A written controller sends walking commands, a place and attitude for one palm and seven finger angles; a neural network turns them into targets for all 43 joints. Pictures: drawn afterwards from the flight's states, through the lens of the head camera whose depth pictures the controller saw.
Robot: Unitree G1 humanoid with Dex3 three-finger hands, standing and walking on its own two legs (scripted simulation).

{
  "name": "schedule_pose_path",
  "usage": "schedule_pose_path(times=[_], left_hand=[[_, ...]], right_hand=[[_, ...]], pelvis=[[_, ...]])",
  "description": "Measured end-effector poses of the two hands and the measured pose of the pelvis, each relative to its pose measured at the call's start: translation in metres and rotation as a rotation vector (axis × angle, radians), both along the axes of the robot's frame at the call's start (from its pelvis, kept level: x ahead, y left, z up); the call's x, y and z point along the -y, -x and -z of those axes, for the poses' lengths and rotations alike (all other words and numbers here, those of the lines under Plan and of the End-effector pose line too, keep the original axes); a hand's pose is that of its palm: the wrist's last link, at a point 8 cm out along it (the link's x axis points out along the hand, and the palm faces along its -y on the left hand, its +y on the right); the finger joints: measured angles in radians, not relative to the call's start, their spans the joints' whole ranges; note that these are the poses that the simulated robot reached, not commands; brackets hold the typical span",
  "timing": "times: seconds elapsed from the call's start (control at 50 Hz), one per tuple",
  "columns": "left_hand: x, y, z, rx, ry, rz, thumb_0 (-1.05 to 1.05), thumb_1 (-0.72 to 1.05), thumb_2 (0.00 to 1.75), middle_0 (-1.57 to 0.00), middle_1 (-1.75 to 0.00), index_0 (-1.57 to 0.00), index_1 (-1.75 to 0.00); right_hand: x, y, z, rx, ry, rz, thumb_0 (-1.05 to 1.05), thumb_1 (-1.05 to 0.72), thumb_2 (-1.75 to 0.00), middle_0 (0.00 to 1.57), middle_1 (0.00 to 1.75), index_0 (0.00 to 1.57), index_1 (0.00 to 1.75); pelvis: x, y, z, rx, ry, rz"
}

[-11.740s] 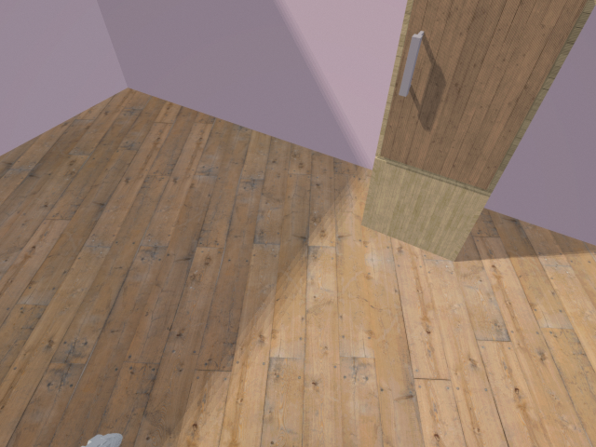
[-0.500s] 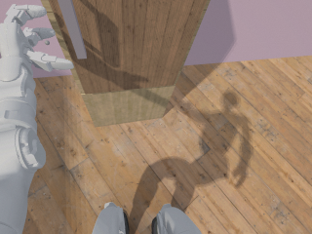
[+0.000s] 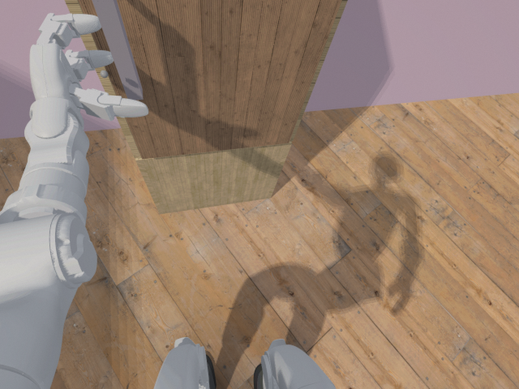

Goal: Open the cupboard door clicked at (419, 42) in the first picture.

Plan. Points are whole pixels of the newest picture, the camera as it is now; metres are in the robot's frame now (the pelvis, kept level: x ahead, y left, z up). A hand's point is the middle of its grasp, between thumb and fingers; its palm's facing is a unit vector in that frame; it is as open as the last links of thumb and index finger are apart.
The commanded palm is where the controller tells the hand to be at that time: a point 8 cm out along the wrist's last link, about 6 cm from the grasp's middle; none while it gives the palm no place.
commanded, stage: slide the fingers in behind the handle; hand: left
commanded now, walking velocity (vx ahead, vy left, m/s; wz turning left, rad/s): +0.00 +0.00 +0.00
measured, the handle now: (121, 41) +0.61 +0.14 +0.10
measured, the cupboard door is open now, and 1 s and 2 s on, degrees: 0 0 1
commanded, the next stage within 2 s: close the thumb around the handle in 0.90 s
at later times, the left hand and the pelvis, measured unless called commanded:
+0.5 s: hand (133, 73) +0.56 +0.12 +0.09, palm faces +0.10 -1.00 +0.01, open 14.0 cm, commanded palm +0.53 +0.16 +0.09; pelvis +0.00 -0.01 +0.00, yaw +0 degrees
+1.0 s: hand (139, 73) +0.56 +0.11 +0.09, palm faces +0.09 -1.00 -0.02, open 14.0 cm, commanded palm +0.53 +0.15 +0.09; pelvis +0.00 -0.01 +0.00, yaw +0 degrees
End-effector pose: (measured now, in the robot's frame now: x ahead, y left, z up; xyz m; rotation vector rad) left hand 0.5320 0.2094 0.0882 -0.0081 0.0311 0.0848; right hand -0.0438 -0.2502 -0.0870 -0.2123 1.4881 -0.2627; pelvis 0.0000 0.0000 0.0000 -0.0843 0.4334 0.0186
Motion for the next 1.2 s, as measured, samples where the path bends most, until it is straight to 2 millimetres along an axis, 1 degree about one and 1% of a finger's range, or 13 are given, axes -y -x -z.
schedule_pose_path(times=[0.06, 0.18, 0.24, 0.34, 0.44, 0.5, 0.6, 0.72, 0.88, 0.96, 1.04, 1.12, 1.2], left_hand=[[0.004, 0.0, -0.001, 0.012, -0.006, 0.003, -0.01, -0.5, 0.3, -0.3, -1.2, -0.29, -1.2], [0.01, 0.001, 0.003, -0.016, -0.011, 0.002, -0.01, -0.5, 0.3, -0.3, -1.2, -0.3, -1.2], [0.015, 0.002, 0.001, 0.007, -0.014, 0.003, -0.01, -0.5, 0.3, -0.3, -1.2, -0.29, -1.2], [0.03, 0.002, -0.005, 0.025, -0.017, 0.018, -0.01, -0.5, 0.3, -0.3, -1.2, -0.29, -1.2], [0.038, -0.001, 0.001, -0.024, 0.003, 0.001, -0.01, -0.5, 0.3, -0.3, -1.2, -0.3, -1.2], [0.038, -0.002, 0.001, -0.009, 0.002, -0.013, -0.01, -0.5, 0.3, -0.3, -1.2, -0.3, -1.2], [0.037, -0.001, -0.003, 0.036, -0.03, -0.011, -0.01, -0.5, 0.3, -0.3, -1.2, -0.3, -1.2], [0.036, 0.0, 0.002, -0.018, -0.028, -0.008, -0.01, -0.5, 0.3, -0.3, -1.2, -0.3, -1.2], [0.047, -0.002, -0.006, 0.026, -0.013, 0.004, -0.01, -0.5, 0.3, -0.3, -1.2, -0.29, -1.2], [0.048, -0.003, -0.002, -0.005, -0.029, 0.003, -0.01, -0.5, 0.3, -0.3, -1.2, -0.3, -1.2], [0.044, -0.001, 0.002, -0.014, -0.014, -0.017, -0.01, -0.5, 0.3, -0.3, -1.2, -0.3, -1.2], [0.037, 0.001, 0.0, 0.013, -0.016, -0.029, -0.01, -0.45, 0.32, -0.31, -1.2, -0.3, -1.2], [0.034, 0.003, -0.005, 0.032, -0.038, -0.015, -0.01, -0.33, 0.37, -0.31, -1.21, -0.31, -1.22]], right_hand=[[0.001, 0.004, 0.0, -0.004, -0.001, 0.005, 0.0, -0.91, -0.89, 0.2, 0.3, 0.2, 0.3], [0.003, 0.011, 0.0, -0.013, -0.001, 0.011, 0.0, -0.91, -0.89, 0.2, 0.3, 0.2, 0.3], [0.003, 0.013, 0.0, -0.018, -0.004, 0.01, 0.0, -0.91, -0.89, 0.2, 0.3, 0.2, 0.3], [0.004, 0.013, 0.002, -0.018, -0.014, 0.007, 0.0, -0.91, -0.89, 0.2, 0.3, 0.2, 0.3], [0.007, 0.011, 0.003, 0.005, -0.009, 0.009, 0.0, -0.91, -0.89, 0.2, 0.3, 0.2, 0.3], [0.007, 0.011, 0.003, 0.015, -0.01, 0.01, 0.0, -0.91, -0.89, 0.2, 0.3, 0.2, 0.3], [0.006, 0.011, 0.006, 0.006, -0.026, 0.011, 0.0, -0.91, -0.89, 0.2, 0.3, 0.2, 0.3], [0.007, 0.01, 0.006, -0.006, -0.032, 0.011, 0.0, -0.91, -0.89, 0.2, 0.3, 0.2, 0.3], [0.013, 0.004, 0.005, 0.004, -0.022, 0.0, 0.0, -0.91, -0.89, 0.2, 0.3, 0.2, 0.3], [0.015, 0.002, 0.004, 0.013, -0.018, 0.005, 0.0, -0.91, -0.89, 0.2, 0.3, 0.2, 0.3], [0.015, 0.002, 0.004, 0.014, -0.022, 0.006, 0.0, -0.91, -0.89, 0.2, 0.3, 0.2, 0.3], [0.013, 0.001, 0.004, 0.013, -0.028, 0.005, 0.0, -0.91, -0.89, 0.2, 0.3, 0.2, 0.3], [0.013, 0.0, 0.006, 0.007, -0.033, 0.003, 0.0, -0.91, -0.89, 0.2, 0.3, 0.2, 0.3]], pelvis=[[0.001, 0.001, 0.0, 0.0, -0.001, 0.001], [0.003, 0.003, 0.001, 0.001, -0.003, 0.001], [0.004, 0.003, 0.001, -0.001, -0.004, 0.001], [0.005, 0.004, 0.001, 0.002, -0.005, -0.004], [0.007, 0.005, 0.002, -0.001, -0.008, -0.001], [0.008, 0.005, 0.002, -0.004, -0.011, 0.005], [0.009, 0.004, 0.003, -0.006, -0.015, 0.007], [0.011, 0.002, 0.001, -0.004, -0.016, 0.001], [0.012, 0.0, 0.001, -0.005, -0.017, -0.002], [0.013, -0.001, 0.001, -0.004, -0.019, 0.001], [0.013, -0.001, 0.0, -0.003, -0.021, 0.006], [0.014, -0.002, -0.001, -0.001, -0.023, 0.006], [0.014, -0.002, -0.001, 0.001, -0.022, 0.002]])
